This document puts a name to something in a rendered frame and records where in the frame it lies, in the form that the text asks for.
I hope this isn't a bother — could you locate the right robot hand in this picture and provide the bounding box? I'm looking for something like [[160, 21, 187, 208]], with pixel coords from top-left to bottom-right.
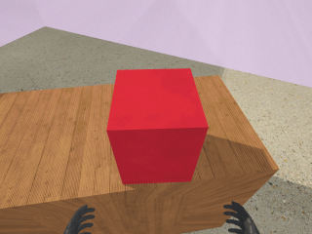
[[223, 201, 260, 234]]

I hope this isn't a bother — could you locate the carton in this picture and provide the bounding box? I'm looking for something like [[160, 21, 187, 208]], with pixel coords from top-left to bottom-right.
[[106, 68, 209, 184]]

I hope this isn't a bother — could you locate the left robot hand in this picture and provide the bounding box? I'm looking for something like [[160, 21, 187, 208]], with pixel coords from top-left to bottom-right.
[[63, 205, 96, 234]]

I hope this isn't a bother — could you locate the pedestal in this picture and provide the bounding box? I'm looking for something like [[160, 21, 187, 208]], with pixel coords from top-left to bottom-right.
[[0, 75, 280, 234]]

